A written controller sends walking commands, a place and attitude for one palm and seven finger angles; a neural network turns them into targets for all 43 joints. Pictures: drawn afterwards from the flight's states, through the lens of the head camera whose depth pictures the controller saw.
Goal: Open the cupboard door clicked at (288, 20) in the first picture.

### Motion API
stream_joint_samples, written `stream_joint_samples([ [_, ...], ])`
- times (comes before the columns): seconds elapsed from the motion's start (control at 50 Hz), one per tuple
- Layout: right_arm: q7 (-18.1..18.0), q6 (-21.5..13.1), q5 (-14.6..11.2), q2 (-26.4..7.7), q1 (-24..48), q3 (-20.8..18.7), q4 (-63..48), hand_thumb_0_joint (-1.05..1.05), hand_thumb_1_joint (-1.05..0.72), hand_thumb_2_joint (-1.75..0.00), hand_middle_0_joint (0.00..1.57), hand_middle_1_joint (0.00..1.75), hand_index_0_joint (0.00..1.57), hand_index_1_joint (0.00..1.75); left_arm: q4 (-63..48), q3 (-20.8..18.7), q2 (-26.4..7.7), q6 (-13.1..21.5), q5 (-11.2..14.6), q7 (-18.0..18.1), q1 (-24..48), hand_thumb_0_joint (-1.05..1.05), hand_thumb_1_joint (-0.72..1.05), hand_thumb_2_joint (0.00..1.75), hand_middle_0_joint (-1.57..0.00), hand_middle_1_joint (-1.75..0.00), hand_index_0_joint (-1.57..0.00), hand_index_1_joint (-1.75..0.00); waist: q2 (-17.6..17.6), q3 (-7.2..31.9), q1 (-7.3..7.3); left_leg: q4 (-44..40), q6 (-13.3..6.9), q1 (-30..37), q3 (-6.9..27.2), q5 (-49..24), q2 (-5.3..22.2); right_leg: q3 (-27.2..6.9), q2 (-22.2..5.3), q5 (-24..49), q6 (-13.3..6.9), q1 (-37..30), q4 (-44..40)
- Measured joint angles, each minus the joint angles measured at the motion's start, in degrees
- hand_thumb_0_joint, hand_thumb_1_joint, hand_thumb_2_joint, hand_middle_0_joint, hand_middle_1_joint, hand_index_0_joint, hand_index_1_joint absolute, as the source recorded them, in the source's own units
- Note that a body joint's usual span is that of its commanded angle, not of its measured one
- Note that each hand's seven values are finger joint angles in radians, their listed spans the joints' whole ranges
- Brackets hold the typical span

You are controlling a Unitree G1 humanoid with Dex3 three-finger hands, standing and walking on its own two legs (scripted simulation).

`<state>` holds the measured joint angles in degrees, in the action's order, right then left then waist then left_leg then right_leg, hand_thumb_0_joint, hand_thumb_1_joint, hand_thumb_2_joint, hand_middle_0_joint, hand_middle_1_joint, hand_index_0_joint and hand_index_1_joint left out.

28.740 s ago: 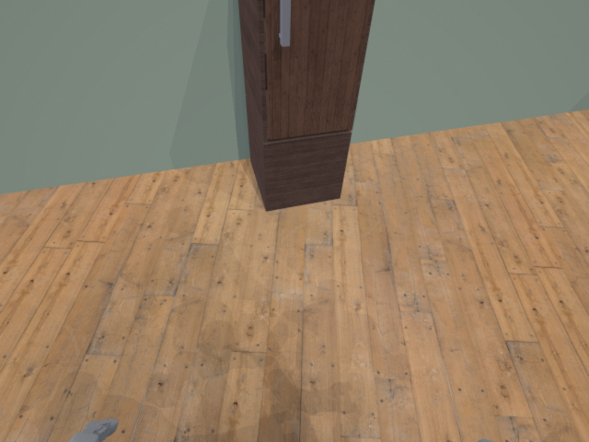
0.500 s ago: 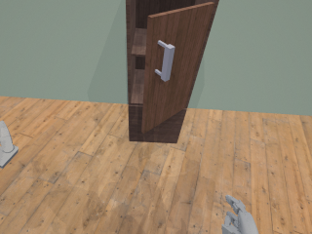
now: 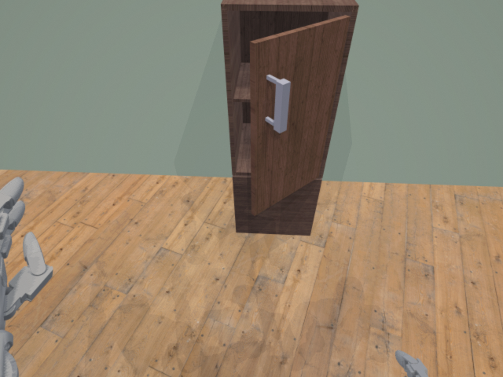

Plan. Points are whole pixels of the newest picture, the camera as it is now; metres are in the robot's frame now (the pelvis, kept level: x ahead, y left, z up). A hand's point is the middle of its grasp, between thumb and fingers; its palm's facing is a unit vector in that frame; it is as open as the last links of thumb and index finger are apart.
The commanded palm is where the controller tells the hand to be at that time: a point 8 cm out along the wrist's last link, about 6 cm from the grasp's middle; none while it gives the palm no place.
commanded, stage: stop stepping back and stand still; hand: left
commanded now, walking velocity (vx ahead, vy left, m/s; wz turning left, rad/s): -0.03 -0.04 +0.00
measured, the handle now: (275, 103) +0.74 -0.02 +0.09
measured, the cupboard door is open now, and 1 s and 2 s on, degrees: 41 41 41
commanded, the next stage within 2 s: let the arm hang, fingers relaxed in 0.26 s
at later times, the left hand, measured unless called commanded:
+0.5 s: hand (88, 345) +0.19 +0.28 -0.05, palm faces +0.13 -0.88 -0.45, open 7.4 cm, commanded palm none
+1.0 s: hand out of the picture -0.06 +0.23 -0.17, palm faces +0.07 -0.97 -0.23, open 7.3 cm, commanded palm none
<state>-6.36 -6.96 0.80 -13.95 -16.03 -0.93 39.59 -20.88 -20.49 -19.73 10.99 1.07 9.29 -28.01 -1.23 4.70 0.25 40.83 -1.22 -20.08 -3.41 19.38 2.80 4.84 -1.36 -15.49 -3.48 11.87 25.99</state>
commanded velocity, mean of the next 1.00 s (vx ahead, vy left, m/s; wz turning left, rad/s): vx -0.01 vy -0.02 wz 0.00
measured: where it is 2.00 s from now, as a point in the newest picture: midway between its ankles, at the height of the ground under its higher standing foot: outside the picture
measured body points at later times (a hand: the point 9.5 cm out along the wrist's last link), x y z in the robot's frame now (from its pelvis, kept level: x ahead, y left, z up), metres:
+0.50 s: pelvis -0.01 +0.03 -0.03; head +0.00 +0.00 +0.42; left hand +0.18 +0.33 -0.02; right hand +0.14 -0.22 -0.15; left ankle +0.00 +0.16 -0.74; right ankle -0.02 -0.07 -0.74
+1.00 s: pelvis -0.05 +0.04 +0.00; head -0.04 +0.03 +0.45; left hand -0.06 +0.28 -0.15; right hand -0.02 -0.19 -0.16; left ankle -0.03 +0.14 -0.74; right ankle -0.02 -0.07 -0.74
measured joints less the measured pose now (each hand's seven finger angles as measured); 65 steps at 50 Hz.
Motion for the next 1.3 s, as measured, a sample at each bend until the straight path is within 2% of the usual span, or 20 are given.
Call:
stream_joint_samples([
  [0.06,-0.1,-0.8,0.3,-0.3,0.6,0.1,-2.0,0.01,-0.91,-0.9,0.21,0.3,0.2,0.3,-4.9,-0.1,-0.8,0.5,0.4,0.3,-1.7,0.01,0.89,0.9,-0.21,-0.3,-0.21,-0.3,0.5,-1.8,-0.38,-12.5,-0.9,7.4,-0.2,-4.7,0.4,0.4,0.4,-2.0,0.8,0.9,3.5],
  [0.08,0.0,-0.9,0.2,-0.3,1.1,0.0,-2.6,0.01,-0.91,-0.9,0.21,0.3,0.2,0.3,-6.6,-0.7,-1.5,0.9,0.7,0.4,-2.3,0.01,0.89,0.9,-0.21,-0.3,-0.21,-0.3,0.8,-2.4,-0.65,-14.0,0.6,8.4,0.4,-4.1,0.7,0.5,0.8,-3.1,1.0,1.8,5.7],
  [0.12,0.5,-0.6,-0.1,1.4,2.5,-0.1,-2.9,0.01,-0.91,-0.9,0.21,0.3,0.2,0.3,-8.0,-2.3,-3.6,1.4,1.0,0.5,-2.5,0.01,0.89,0.9,-0.21,-0.3,-0.21,-0.3,-1.2,-3.7,-0.6,-12.5,3.1,8.6,-0.3,-2.6,-0.2,-1.0,-0.2,-5.0,2.1,2.9,9.2],
  [0.14,0.9,-0.6,-0.2,2.3,2.8,0.2,-3.2,0.01,-0.91,-0.9,0.21,0.3,0.2,0.3,-8.0,-3.2,-4.6,1.6,1.0,0.4,-2.6,0.01,0.89,0.9,-0.22,-0.3,-0.21,-0.3,-1.8,-4.1,-0.58,-12.0,3.7,8.8,-0.5,-2.3,-0.4,-1.6,-0.1,-5.2,2.5,2.9,9.5],
  [0.18,1.6,-0.9,-0.2,3.3,3.1,0.8,-3.7,0.01,-0.91,-0.9,0.21,0.3,0.2,0.3,-7.5,-4.3,-5.5,1.5,0.9,0.1,-2.3,0.01,0.89,0.9,-0.22,-0.3,-0.21,-0.3,-1.3,-4.5,-0.89,-11.2,4.0,9.0,-0.2,-1.8,0.0,-1.4,0.5,-4.8,1.9,2.1,8.9],
  [0.26,3.0,-0.6,-0.7,3.9,3.8,1.9,-4.2,0.01,-0.91,-0.9,0.21,0.3,0.2,0.3,-6.5,-4.8,-4.8,1.5,1.1,-0.6,-2.1,0.01,0.89,0.9,-0.21,-0.3,-0.21,-0.3,2.0,-5.3,-1.24,-9.4,4.0,7.7,1.1,-1.4,2.0,-0.1,2.5,-2.7,0.7,0.4,4.8],
  [0.36,3.5,1.0,-0.9,3.3,4.7,2.1,-4.0,0.01,-0.91,-0.9,0.21,0.3,0.21,0.3,-6.2,-2.8,-3.2,1.5,1.4,-1.2,-5.1,0.01,0.89,0.9,-0.21,-0.3,-0.21,-0.3,2.7,-6.2,-1.37,-6.3,1.7,4.7,2.4,-0.9,0.7,-0.4,2.5,-1.6,1.0,0.5,3.6],
  [0.38,4.3,-0.2,-0.7,2.7,4.7,1.4,-2.6,0.01,-0.91,-0.9,0.21,0.3,0.21,0.3,-3.3,-1.1,-3.4,2.2,0.4,-1.9,-4.1,0.01,0.89,0.9,-0.21,-0.3,-0.21,-0.3,3.1,-5.7,-1.16,-6.2,1.4,3.8,2.5,-3.4,0.3,-0.2,2.3,-1.7,1.2,1.2,4.2],
  [0.4,5.4,-0.4,-0.6,1.7,4.8,0.8,-0.9,0.01,-0.91,-0.9,0.21,0.3,0.21,0.3,1.7,1.5,-3.7,1.3,-0.7,-3.4,-1.6,0.01,0.89,0.9,-0.21,-0.3,-0.21,-0.3,3.7,-4.9,-0.78,-5.8,1.4,3.0,2.6,-3.9,-0.1,0.1,1.9,-2.4,1.5,2.5,5.9],
  [0.44,6.7,1.7,-0.1,-0.5,5.6,0.4,2.1,0.01,-0.91,-0.9,0.21,0.3,0.21,0.3,14.7,6.6,-2.6,-3.7,-1.8,-6.1,4.1,0.0,0.89,0.9,-0.21,-0.3,-0.2,-0.3,4.4,-3.4,-0.5,-4.7,1.5,1.4,2.6,-0.5,-1.3,-0.3,0.7,-4.9,2.4,6.1,11.1],
  [0.48,6.9,4.1,0.9,-1.5,6.7,0.4,4.2,0.01,-0.91,-0.9,0.21,0.3,0.21,0.3,29.0,10.3,-0.2,-8.9,-2.3,-7.4,8.8,0.0,0.9,0.9,-0.2,-0.3,-0.2,-0.3,4.0,-3.2,-1.2,-3.4,1.3,-0.2,2.3,-0.1,-3.0,-3.1,0.2,-9.2,3.1,9.1,17.1],
  [0.52,6.8,5.4,1.7,-1.5,6.9,0.8,5.1,0.01,-0.91,-0.9,0.21,0.3,0.2,0.3,41.5,13.5,2.3,-12.3,-2.5,-8.2,11.8,0.0,0.9,0.9,-0.2,-0.3,-0.2,-0.3,2.9,-4.2,-2.09,-3.3,1.2,-0.6,2.0,-1.0,-4.4,-5.2,0.1,-9.9,3.3,9.6,18.5],
  [0.54,6.8,5.8,1.9,-1.5,6.8,0.9,5.6,0.01,-0.91,-0.9,0.21,0.3,0.2,0.3,46.6,15.0,3.6,-13.1,-2.6,-8.4,12.6,0.0,0.9,0.9,-0.2,-0.3,-0.19,-0.3,2.3,-5.2,-2.28,-3.2,1.3,-0.5,1.9,-1.2,-4.7,-5.5,0.1,-7.0,3.2,8.8,16.7],
  [0.58,6.6,6.9,1.4,-1.4,6.6,0.8,7.1,0.01,-0.91,-0.9,0.21,0.3,0.2,0.3,55.1,18.2,6.7,-13.4,-2.8,-8.9,13.0,0.01,0.91,0.9,-0.2,-0.3,-0.19,-0.3,2.7,-7.2,-2.52,-3.3,1.6,0.1,2.7,-1.4,-3.9,-4.8,1.1,-6.2,2.0,7.5,15.5],
  [0.64,6.1,8.4,1.0,-0.2,4.9,0.5,9.7,0.01,-0.91,-0.9,0.21,0.3,0.2,0.3,63.8,21.2,10.4,-12.9,-2.6,-9.2,11.2,0.01,0.91,0.9,-0.2,-0.3,-0.2,-0.3,1.3,-8.6,-2.44,-2.0,1.3,0.9,3.8,3.7,-3.5,-3.6,1.8,-5.6,0.8,5.5,12.5],
  [0.68,5.8,9.0,0.7,0.7,3.5,0.3,11.8,0.01,-0.91,-0.9,0.21,0.3,0.2,0.3,67.1,19.5,10.5,-12.1,-2.0,-7.7,10.9,-0.01,0.97,0.9,-0.21,-0.3,-0.2,-0.3,0.6,-9.1,-1.61,-2.4,1.2,2.0,4.4,3.0,-2.9,-2.5,2.5,-4.3,0.4,4.2,10.1],
  [0.72,5.5,9.1,0.6,1.4,2.3,0.2,13.9,0.01,-0.91,-0.9,0.2,0.3,0.2,0.3,70.4,19.4,9.4,-11.8,-1.9,-7.8,10.9,-0.02,0.99,0.9,-0.21,-0.3,-0.21,-0.3,0.5,-9.4,-1.17,-6.3,1.4,4.4,4.6,-2.0,-2.1,-1.4,3.3,-3.3,0.4,3.3,8.4],
  [0.82,4.7,9.1,0.6,3.0,1.8,0.6,18.4,0.01,-0.91,-0.9,0.2,0.3,0.2,0.3,77.6,19.5,8.0,-12.1,-1.5,-7.8,11.3,-0.01,0.96,0.9,-0.21,-0.3,-0.2,-0.3,0.1,-9.5,-0.07,-10.3,1.6,7.1,4.1,-3.6,-2.0,-1.9,3.4,0.5,1.1,0.0,2.6],
  [1.02,5.0,8.4,0.9,4.4,1.2,0.9,22.3,0.01,-0.92,-0.9,0.21,0.3,0.2,0.3,84.2,19.9,9.0,-11.7,-1.6,-8.2,12.1,0.0,0.92,0.9,-0.2,-0.3,-0.2,-0.3,3.0,-7.4,-0.53,-16.0,0.1,8.6,2.7,-8.0,-3.2,-3.4,2.2,5.0,2.5,-1.1,-2.7],
  [1.3,5.0,7.6,0.7,5.0,-2.3,0.6,25.4,0.01,-0.91,-0.9,0.2,0.3,0.2,0.3,85.8,19.6,10.3,-10.8,-1.7,-7.9,12.8,0.0,0.91,0.9,-0.2,-0.3,-0.2,-0.3,2.0,-6.8,-1.27,-17.2,-0.9,8.6,1.7,-8.8,-4.4,-4.4,1.0,5.0,3.4,-0.1,-2.0],
])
